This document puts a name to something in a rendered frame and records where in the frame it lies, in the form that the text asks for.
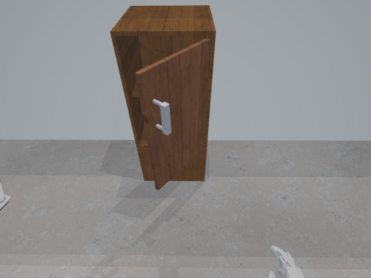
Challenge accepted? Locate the right robot hand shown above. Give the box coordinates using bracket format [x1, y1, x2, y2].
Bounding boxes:
[268, 246, 305, 278]

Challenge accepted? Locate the cupboard door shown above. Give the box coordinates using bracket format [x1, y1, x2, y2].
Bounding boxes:
[135, 38, 210, 190]

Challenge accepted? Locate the handle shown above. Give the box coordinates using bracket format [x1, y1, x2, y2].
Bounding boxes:
[152, 99, 172, 136]

